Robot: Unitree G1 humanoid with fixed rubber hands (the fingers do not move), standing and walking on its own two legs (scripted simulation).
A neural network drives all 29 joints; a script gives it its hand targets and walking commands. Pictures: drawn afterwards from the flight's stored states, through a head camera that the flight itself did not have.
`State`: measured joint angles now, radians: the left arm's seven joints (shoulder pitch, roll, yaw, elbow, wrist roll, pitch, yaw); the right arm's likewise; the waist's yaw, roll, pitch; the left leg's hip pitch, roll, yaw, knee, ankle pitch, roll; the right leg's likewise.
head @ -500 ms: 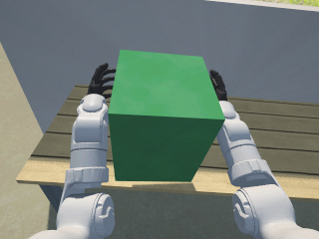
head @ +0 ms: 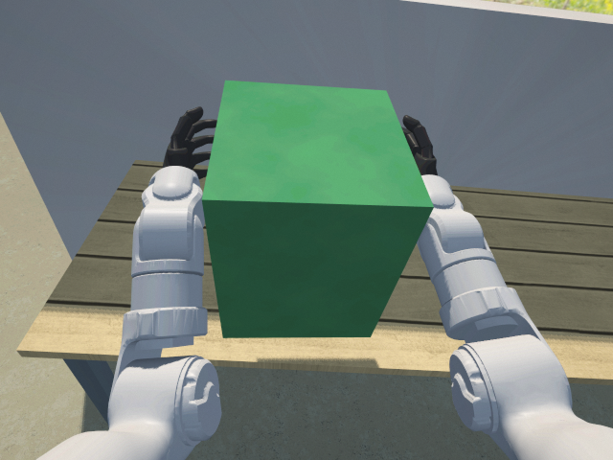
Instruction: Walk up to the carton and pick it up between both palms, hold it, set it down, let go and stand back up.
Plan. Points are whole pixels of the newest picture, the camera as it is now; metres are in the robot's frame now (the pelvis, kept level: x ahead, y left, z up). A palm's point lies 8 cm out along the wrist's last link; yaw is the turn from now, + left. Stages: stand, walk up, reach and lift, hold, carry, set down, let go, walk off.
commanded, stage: reach and lift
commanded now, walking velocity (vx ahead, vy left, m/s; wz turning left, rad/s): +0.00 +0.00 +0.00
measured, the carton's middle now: (302, 217) +0.36 +0.00 +0.16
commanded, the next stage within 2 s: hold in 0.58 s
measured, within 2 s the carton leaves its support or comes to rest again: neither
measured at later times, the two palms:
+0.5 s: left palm (182, 162) +0.37 +0.15 +0.23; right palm (425, 170) +0.38 -0.14 +0.23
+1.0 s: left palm (177, 142) +0.37 +0.15 +0.26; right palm (434, 147) +0.38 -0.14 +0.26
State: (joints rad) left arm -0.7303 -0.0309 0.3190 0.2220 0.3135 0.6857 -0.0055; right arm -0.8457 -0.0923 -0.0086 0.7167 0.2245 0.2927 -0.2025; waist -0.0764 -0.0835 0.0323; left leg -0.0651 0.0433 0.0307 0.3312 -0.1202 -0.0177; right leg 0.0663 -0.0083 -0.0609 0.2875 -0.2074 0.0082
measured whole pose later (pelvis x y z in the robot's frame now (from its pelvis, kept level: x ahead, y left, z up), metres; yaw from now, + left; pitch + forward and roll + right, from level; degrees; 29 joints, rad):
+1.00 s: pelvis +0.00 +0.00 +0.00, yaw -1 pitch -7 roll -1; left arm -0.85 0.00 0.34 0.29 0.29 0.84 0.00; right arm -0.99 -0.14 -0.01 0.78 0.30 0.47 -0.22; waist -0.07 -0.05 -0.07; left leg -0.10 0.05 0.04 0.35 -0.12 -0.02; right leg 0.02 0.00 -0.05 0.31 -0.21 0.01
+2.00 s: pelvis +0.00 +0.00 +0.00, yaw +0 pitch -7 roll -1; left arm -0.83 0.01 0.35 0.27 0.27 0.84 0.00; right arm -0.98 -0.14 0.02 0.75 0.35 0.49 -0.26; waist -0.07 -0.04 -0.07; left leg -0.09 0.05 0.03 0.36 -0.13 -0.02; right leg 0.04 0.00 -0.06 0.30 -0.22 0.00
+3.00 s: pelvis +0.00 +0.00 +0.00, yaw +0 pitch -7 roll -1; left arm -0.83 0.00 0.35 0.27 0.27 0.84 0.00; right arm -0.97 -0.14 0.03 0.75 0.35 0.50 -0.26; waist -0.07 -0.04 -0.07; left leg -0.09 0.05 0.02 0.36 -0.14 -0.02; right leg 0.05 0.00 -0.06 0.30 -0.22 0.00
